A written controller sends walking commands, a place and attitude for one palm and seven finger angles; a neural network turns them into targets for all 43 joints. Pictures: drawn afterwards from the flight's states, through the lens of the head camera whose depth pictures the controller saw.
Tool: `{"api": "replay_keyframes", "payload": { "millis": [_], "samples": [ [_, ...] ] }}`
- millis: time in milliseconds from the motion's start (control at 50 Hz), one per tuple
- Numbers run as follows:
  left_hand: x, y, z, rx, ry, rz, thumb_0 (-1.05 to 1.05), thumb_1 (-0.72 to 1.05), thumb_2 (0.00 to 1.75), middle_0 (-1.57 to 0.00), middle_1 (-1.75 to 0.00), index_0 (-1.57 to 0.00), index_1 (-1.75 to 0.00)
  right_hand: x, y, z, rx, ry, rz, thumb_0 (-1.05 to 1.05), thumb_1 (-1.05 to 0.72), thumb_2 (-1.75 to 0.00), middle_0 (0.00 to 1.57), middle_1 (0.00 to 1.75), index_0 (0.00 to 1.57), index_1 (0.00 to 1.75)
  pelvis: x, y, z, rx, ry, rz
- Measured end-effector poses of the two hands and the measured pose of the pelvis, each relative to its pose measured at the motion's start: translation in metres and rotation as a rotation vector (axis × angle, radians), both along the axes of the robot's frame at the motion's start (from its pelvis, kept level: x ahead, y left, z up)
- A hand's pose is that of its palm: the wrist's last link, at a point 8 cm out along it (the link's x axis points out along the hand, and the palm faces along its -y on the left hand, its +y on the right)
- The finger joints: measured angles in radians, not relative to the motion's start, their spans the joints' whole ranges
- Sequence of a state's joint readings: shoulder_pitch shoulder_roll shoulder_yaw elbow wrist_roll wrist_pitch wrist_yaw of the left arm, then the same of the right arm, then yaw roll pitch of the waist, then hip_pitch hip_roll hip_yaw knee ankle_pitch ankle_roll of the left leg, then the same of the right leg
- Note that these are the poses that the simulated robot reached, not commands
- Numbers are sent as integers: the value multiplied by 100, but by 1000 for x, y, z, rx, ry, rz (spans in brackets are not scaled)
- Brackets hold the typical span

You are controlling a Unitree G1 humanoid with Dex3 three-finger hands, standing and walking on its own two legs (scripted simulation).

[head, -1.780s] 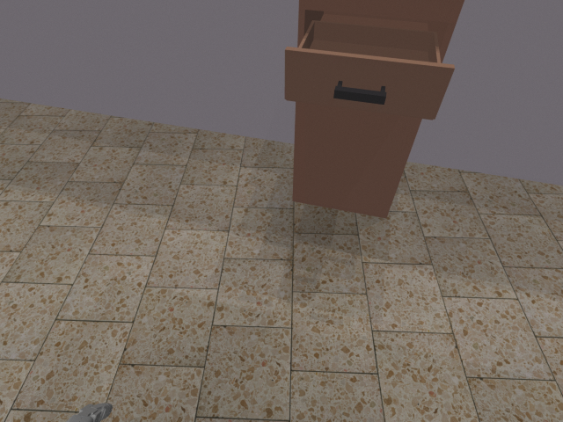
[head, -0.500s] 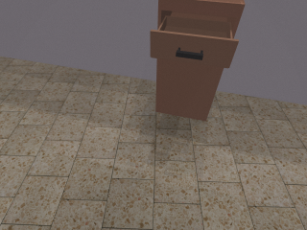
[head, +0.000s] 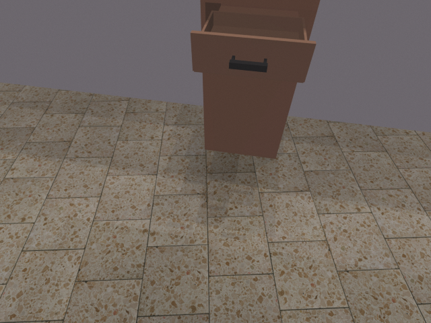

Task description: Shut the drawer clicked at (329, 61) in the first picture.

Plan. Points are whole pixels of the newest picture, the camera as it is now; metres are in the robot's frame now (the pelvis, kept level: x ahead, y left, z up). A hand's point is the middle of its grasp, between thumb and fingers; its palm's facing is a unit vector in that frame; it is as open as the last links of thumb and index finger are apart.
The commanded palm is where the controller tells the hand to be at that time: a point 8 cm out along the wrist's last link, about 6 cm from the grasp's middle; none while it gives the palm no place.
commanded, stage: walk to a spot facing it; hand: left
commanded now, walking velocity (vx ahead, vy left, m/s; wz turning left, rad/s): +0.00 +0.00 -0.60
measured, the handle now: (248, 62) +0.90 -0.05 +0.03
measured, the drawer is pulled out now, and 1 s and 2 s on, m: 0.28 0.28 0.28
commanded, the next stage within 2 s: none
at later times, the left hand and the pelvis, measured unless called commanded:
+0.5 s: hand out of the picture +0.04 +0.16 -0.15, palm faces -0.14 -0.97 -0.22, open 7.4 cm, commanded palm none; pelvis +0.04 -0.02 +0.01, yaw -14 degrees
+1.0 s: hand (184, 212) +0.41 +0.12 -0.15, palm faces -0.55 -0.80 -0.23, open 7.4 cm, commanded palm none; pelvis +0.20 +0.00 +0.00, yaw -36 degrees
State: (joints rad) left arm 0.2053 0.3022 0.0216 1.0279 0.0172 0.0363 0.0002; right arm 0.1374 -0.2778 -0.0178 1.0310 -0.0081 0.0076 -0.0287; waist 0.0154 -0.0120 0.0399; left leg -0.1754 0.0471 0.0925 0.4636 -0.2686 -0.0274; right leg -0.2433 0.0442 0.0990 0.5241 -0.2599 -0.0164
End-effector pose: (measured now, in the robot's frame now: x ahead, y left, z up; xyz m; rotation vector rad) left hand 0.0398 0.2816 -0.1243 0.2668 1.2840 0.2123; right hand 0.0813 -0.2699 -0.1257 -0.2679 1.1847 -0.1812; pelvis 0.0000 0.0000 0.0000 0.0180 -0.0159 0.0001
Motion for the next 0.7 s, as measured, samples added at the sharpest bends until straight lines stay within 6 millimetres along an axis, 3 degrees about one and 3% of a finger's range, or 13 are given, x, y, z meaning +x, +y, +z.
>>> {"api": "replay_keyframes", "payload": {
  "millis": [180,320,420,520,620,700],
  "samples": [
    [1,-46,-14,-35,-9,-64,1,91,90,-20,-30,-20,-30,-43,-5,-39,96,37,-98,0,-90,-90,20,30,20,30,-8,-22,-21,7,-13,-93],
    [-19,-75,5,-76,56,-65,1,90,90,-21,-30,-21,-30,-41,-13,-17,118,22,-144,0,-90,-90,20,30,20,30,5,-29,2,11,18,-152],
    [-15,-78,11,-87,110,-94,1,90,90,-21,-30,-21,-30,-25,-17,-4,109,-35,-200,0,-90,-90,20,30,20,30,23,-28,10,16,38,-211],
    [9,-68,11,-83,130,-119,1,90,90,-21,-30,-21,-30,4,-14,4,96,-76,-232,0,-90,-90,20,30,20,30,49,-22,11,8,46,-260],
    [52,-49,4,-79,137,-153,1,90,90,-21,-30,-21,-30,51,-2,12,82,-141,-250,1,-91,-90,19,30,20,30,84,-8,8,-1,49,-317],
    [103,-28,-14,-78,142,-205,1,90,90,-21,-30,-21,-30,91,9,14,43,-237,-275,0,-90,-90,20,30,20,30,121,7,-5,-19,50,-384]
  ]
}}
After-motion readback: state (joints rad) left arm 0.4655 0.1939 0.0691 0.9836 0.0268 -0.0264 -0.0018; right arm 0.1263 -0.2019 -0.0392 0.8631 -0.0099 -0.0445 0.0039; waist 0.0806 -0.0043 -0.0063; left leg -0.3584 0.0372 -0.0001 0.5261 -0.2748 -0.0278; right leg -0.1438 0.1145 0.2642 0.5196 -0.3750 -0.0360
